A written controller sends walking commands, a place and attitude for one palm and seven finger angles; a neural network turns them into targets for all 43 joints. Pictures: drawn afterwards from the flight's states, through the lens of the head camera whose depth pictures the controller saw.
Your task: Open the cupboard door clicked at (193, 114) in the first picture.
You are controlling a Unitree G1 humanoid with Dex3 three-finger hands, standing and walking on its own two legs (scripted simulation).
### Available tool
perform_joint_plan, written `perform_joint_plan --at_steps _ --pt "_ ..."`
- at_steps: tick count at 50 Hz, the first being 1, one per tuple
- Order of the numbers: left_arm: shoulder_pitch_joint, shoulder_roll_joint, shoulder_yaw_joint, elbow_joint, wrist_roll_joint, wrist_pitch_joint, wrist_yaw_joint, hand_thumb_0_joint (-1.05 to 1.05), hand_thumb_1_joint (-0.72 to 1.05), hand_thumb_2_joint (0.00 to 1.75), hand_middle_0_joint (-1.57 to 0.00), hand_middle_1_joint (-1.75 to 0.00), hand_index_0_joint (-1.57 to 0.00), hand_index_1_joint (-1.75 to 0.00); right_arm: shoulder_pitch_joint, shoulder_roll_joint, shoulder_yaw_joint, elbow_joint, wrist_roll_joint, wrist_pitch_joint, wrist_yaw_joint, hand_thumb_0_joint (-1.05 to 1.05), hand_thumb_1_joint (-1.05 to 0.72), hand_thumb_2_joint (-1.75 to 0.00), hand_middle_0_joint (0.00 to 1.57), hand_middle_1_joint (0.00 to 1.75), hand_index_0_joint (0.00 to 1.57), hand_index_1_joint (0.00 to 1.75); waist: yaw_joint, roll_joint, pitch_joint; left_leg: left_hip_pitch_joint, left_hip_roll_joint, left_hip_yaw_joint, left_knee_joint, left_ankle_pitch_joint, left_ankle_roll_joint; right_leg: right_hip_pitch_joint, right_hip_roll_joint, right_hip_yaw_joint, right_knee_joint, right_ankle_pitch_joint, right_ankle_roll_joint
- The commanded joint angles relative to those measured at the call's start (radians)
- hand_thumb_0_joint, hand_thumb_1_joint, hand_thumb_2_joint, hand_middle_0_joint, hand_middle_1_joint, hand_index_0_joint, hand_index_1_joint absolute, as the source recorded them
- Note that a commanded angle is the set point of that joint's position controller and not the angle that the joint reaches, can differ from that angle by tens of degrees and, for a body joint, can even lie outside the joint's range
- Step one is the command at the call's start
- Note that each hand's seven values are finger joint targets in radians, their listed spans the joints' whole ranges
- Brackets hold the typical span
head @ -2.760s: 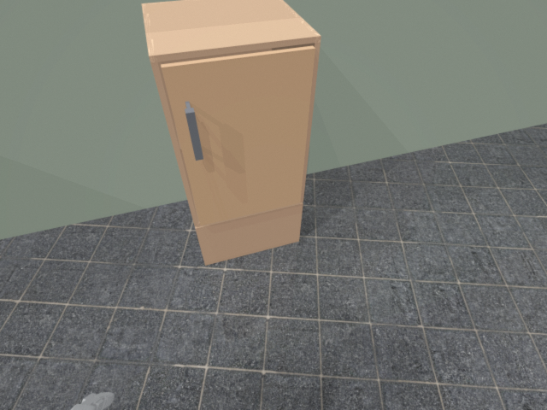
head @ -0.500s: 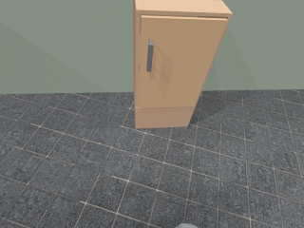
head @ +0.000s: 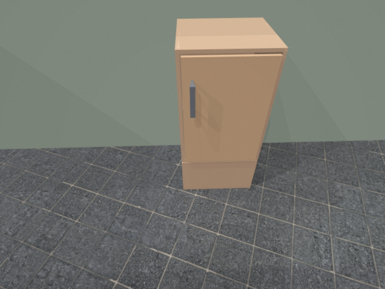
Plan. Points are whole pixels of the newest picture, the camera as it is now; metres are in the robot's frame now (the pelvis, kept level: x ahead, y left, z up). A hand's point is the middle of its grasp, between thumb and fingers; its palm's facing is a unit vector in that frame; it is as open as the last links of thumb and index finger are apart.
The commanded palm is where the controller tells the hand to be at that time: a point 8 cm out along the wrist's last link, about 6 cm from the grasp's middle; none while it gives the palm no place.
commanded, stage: take the last steps up to it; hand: left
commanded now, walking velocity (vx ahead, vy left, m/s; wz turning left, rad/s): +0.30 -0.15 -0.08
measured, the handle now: (192, 99) +0.86 +0.06 -0.06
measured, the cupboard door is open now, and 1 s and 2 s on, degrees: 0 0 0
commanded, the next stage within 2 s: come to a stop and stand still in 0.78 s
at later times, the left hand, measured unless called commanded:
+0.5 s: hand out of the picture +0.15 +0.19 -0.19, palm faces -0.01 -0.99 -0.14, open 7.4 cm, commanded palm none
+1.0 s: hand (183, 222) +0.37 +0.06 -0.18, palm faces -0.01 -0.98 -0.21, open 7.2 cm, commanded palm none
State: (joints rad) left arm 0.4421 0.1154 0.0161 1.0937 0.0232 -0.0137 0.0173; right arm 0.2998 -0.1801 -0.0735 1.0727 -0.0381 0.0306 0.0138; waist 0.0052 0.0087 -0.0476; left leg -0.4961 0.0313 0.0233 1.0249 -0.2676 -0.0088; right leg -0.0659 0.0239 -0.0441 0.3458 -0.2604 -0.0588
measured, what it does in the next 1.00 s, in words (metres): walks ahead: left foot, then right foot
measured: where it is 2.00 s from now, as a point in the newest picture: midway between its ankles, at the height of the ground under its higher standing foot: outside the picture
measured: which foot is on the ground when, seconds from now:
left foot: up 0.00-0.26, down 0.28-0.74, up 0.76-1.00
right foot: down 0.00-0.28, up 0.30-0.72, down 0.74-1.00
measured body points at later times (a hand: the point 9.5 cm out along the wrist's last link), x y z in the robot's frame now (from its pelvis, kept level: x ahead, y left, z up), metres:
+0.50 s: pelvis +0.14 +0.01 -0.01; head +0.14 +0.04 +0.44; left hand +0.15 +0.24 -0.18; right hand +0.14 -0.23 -0.14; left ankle +0.10 +0.12 -0.75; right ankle +0.15 -0.14 -0.66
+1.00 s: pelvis +0.31 -0.12 -0.01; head +0.33 -0.12 +0.44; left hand +0.37 +0.11 -0.16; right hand +0.32 -0.36 -0.17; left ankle +0.32 -0.01 -0.70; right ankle +0.34 -0.20 -0.75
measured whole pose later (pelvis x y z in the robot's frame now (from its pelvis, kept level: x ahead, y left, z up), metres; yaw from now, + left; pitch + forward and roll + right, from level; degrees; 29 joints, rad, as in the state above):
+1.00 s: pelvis +0.31 -0.12 -0.01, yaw -2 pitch +0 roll -1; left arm 0.21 0.15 0.04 1.06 0.03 -0.03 0.03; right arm 0.24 -0.18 -0.05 1.06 -0.02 0.00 -0.02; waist -0.01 0.04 0.05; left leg -0.45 0.10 0.09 0.94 -0.37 -0.02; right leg -0.25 0.00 -0.20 0.47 -0.21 -0.07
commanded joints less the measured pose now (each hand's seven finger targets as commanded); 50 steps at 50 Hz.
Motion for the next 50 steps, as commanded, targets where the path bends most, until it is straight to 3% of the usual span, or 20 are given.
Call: perform_joint_plan --at_steps 1,9,10,12,13,14,15,18,22,27,32,34,35,36,37,38,40,42,44,50 --pt "0.06 0.104 0.024 -0.018 -0.001 -0.045 0.008 0.0 0.9 0.9 -0.2 -0.3 -0.2 -0.3 -0.07 -0.05 -0.013 -0.073 0.003 -0.027 -0.007 0.0 -0.9 -0.9 0.2 0.3 0.2 0.3 -0.004 -0.112 0.221 -0.151 0.063 0.018 0.063 0.04 -0.017 -0.119 -0.226 0.222 -0.232 -0.131 -0.096" --pt "0.157 0.112 0.038 0.053 0.017 -0.037 0.008 0.0 0.9 0.9 -0.2 -0.3 -0.2 -0.3 -0.197 0.0 0.006 -0.103 0.009 -0.067 -0.018 0.0 -0.9 -0.9 0.2 0.3 0.2 0.3 0.05 -0.133 0.15 -0.058 0.059 0.086 -0.287 -0.134 0.01 0.034 -0.243 0.246 -0.095 0.221 -0.152" --pt "0.145 0.113 0.036 0.057 0.014 -0.035 0.006 0.0 0.9 0.9 -0.2 -0.3 -0.2 -0.3 -0.162 0.001 0.008 -0.089 0.012 -0.074 -0.022 0.0 -0.9 -0.9 0.2 0.3 0.2 0.3 0.034 -0.114 0.127 0.023 0.037 0.117 -0.368 -0.112 0.014 0.03 -0.222 0.219 -0.05 0.299 -0.138" --pt "0.1 0.112 0.041 0.062 0.0 -0.035 -0.002 0.0 0.9 0.9 -0.2 -0.3 -0.2 -0.3 0.038 -0.024 0.004 -0.012 0.011 -0.092 -0.043 0.0 -0.9 -0.9 0.2 0.3 0.2 0.3 -0.059 -0.073 0.033 0.356 0.007 0.143 -0.571 0.043 0.033 -0.07 -0.138 0.121 0.198 0.479 -0.08" --pt "0.115 0.078 0.042 0.051 -0.008 -0.035 -0.009 0.0 0.9 0.9 -0.2 -0.3 -0.2 -0.3 0.191 -0.115 -0.017 0.032 0.007 -0.101 -0.06 0.0 -0.9 -0.9 0.2 0.3 0.2 0.3 -0.113 0.059 -0.074 0.642 0.188 -0.08 -0.629 0.081 0.08 -0.262 -0.083 0.075 0.431 0.313 -0.027" --pt "0.111 0.042 0.03 0.022 -0.009 -0.035 -0.021 0.0 0.9 0.9 -0.2 -0.3 -0.2 -0.3 0.289 -0.219 -0.037 0.058 0.008 -0.101 -0.071 0.0 -0.9 -0.9 0.2 0.3 0.2 0.3 -0.12 0.275 -0.102 0.803 0.481 -0.439 -0.699 0.22 0.186 -0.554 0.0 -0.005 0.7 -0.215 0.03" --pt "0.044 0.099 0.04 0.002 0.007 -0.024 -0.016 0.0 0.9 0.9 -0.2 -0.3 -0.2 -0.3 0.298 -0.215 -0.031 0.058 0.014 -0.09 -0.075 0.0 -0.9 -0.9 0.2 0.3 0.2 0.3 -0.13 0.157 -0.066 0.738 0.533 -0.477 -0.747 0.221 0.236 -0.585 -0.033 0.072 0.848 -0.261 0.016" --pt "-0.052 0.073 0.055 -0.008 0.019 -0.005 -0.034 0.0 0.9 0.9 -0.2 -0.3 -0.2 -0.3 0.134 -0.087 0.0 0.03 0.011 -0.102 -0.076 0.0 -0.9 -0.9 0.2 0.3 0.2 0.3 -0.057 0.053 0.163 0.419 0.427 -0.243 -0.802 0.256 0.182 -0.594 -0.124 0.079 0.922 -0.099 0.046" --pt "-0.02 0.025 0.051 -0.02 0.016 0.026 -0.052 0.0 0.9 0.9 -0.2 -0.3 -0.2 -0.3 0.086 -0.055 0.014 0.008 0.012 -0.116 -0.066 0.0 -0.9 -0.9 0.2 0.3 0.2 0.3 0.007 0.105 0.198 0.293 0.297 0.012 -0.822 0.232 0.12 -0.55 -0.131 0.033 0.835 0.048 0.075" --pt "-0.17 0.072 0.053 -0.097 0.011 0.032 -0.066 0.0 0.9 0.9 -0.2 -0.3 -0.2 -0.3 0.115 -0.092 0.009 0.005 0.012 -0.109 -0.054 0.0 -0.9 -0.9 0.2 0.3 0.2 0.3 -0.003 0.164 0.26 0.29 0.276 0.067 -0.856 0.18 0.119 -0.603 -0.169 -0.008 0.622 0.16 0.092" --pt "-0.288 0.106 0.057 -0.133 0.001 0.014 -0.064 0.0 0.9 0.9 -0.2 -0.3 -0.2 -0.3 0.127 -0.146 -0.017 0.012 -0.001 -0.092 -0.045 0.0 -0.9 -0.9 0.2 0.3 0.2 0.3 -0.034 0.153 0.236 0.324 0.296 0.065 -0.794 0.237 0.108 -0.418 -0.125 -0.076 0.338 0.094 0.068" --pt "-0.197 0.136 0.069 -0.108 0.002 0.0 -0.061 0.0 0.9 0.9 -0.2 -0.3 -0.2 -0.3 0.099 -0.169 -0.026 0.01 0.002 -0.085 -0.043 0.0 -0.9 -0.9 0.2 0.3 0.2 0.3 0.016 0.123 0.156 0.323 0.293 0.09 -0.652 0.338 0.086 -0.243 -0.093 -0.094 0.275 0.076 0.047" --pt "-0.069 0.168 0.078 -0.063 0.004 -0.012 -0.056 0.0 0.9 0.9 -0.2 -0.3 -0.2 -0.3 0.093 -0.165 -0.024 0.012 0.006 -0.081 -0.04 0.0 -0.9 -0.9 0.2 0.3 0.2 0.3 0.073 0.056 0.078 0.303 0.244 0.13 -0.475 0.373 0.057 -0.074 -0.058 -0.118 0.211 0.095 0.039" --pt "0.068 0.248 0.1 -0.021 0.011 -0.028 -0.046 0.0 0.9 0.9 -0.2 -0.3 -0.2 -0.3 0.133 -0.13 -0.018 0.016 0.013 -0.08 -0.03 0.0 -0.9 -0.9 0.2 0.3 0.2 0.3 0.128 -0.126 -0.045 0.19 0.162 0.176 -0.183 0.186 0.026 0.14 -0.16 0.007 0.131 0.04 0.013" --pt "0.111 0.374 0.121 -0.011 0.007 -0.033 -0.031 0.0 0.9 0.9 -0.2 -0.3 -0.2 -0.3 0.195 -0.031 0.008 -0.01 0.025 -0.072 -0.025 0.0 -0.9 -0.9 0.2 0.3 0.2 0.3 0.109 -0.448 -0.148 -0.03 0.014 0.136 0.164 -0.338 0.003 0.251 -0.421 0.406 0.0 0.048 -0.06" --pt "0.089 0.357 0.111 -0.025 -0.011 -0.027 -0.02 0.0 0.9 0.9 -0.2 -0.3 -0.2 -0.3 0.138 -0.05 0.011 -0.039 0.03 -0.061 -0.031 0.0 -0.9 -0.9 0.2 0.3 0.2 0.3 0.111 -0.334 -0.161 -0.034 0.037 -0.008 0.268 -0.345 0.035 0.178 -0.433 0.442 -0.072 0.03 -0.078" --pt "-0.116 0.271 0.09 -0.07 -0.007 -0.024 -0.014 0.0 0.9 0.9 -0.2 -0.3 -0.2 -0.3 0.101 -0.039 0.005 -0.03 0.028 -0.06 -0.026 0.0 -0.9 -0.9 0.2 0.3 0.2 0.3 0.043 -0.25 -0.047 -0.069 0.098 -0.02 0.333 -0.198 0.039 -0.001 -0.383 0.328 -0.107 -0.138 -0.081" --pt "-0.208 0.19 0.064 -0.089 -0.005 -0.032 0.0 0.0 0.9 0.9 -0.2 -0.3 -0.2 -0.3 0.079 -0.044 0.004 -0.023 0.014 -0.05 -0.025 0.0 -0.9 -0.9 0.2 0.3 0.2 0.3 -0.009 -0.113 0.018 -0.001 0.134 -0.012 0.256 -0.119 0.025 -0.14 -0.337 0.16 -0.101 0.006 -0.083" --pt "-0.212 0.152 0.047 -0.081 0.0 -0.043 0.004 0.0 0.9 0.9 -0.2 -0.3 -0.2 -0.3 0.096 -0.01 0.016 -0.013 0.01 -0.038 -0.026 0.0 -0.9 -0.9 0.2 0.3 0.2 0.3 -0.039 -0.082 0.042 0.046 0.121 0.012 0.149 -0.108 0.01 -0.213 -0.314 0.071 -0.099 0.204 -0.086" --pt "-0.179 0.147 0.03 -0.059 -0.001 -0.028 0.019 0.0 0.9 0.9 -0.2 -0.3 -0.2 -0.3 0.056 0.034 0.049 -0.005 0.03 -0.024 -0.038 0.0 -0.9 -0.9 0.2 0.3 0.2 0.3 -0.017 -0.054 0.027 0.169 0.059 0.034 -0.271 -0.075 -0.016 -0.162 -0.31 0.047 -0.02 0.631 -0.12"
